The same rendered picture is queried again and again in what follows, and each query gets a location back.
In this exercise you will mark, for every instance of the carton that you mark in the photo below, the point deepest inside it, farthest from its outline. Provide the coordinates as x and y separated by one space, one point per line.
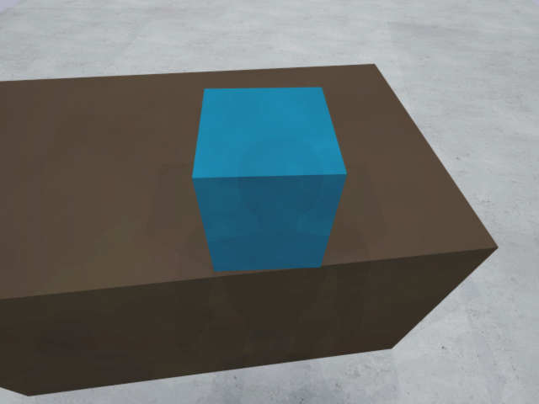
268 176

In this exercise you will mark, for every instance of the pedestal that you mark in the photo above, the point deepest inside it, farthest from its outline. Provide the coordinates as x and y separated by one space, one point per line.
106 276

